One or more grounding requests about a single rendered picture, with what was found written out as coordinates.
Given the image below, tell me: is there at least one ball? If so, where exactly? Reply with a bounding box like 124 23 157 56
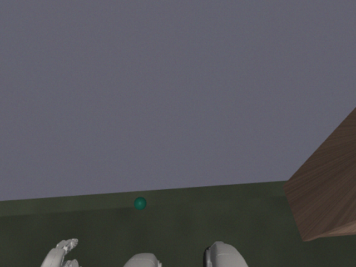
134 197 146 210

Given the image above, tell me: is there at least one bookshelf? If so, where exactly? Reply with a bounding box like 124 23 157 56
283 108 356 241

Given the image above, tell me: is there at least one left robot hand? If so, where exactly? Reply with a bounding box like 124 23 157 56
41 239 81 267

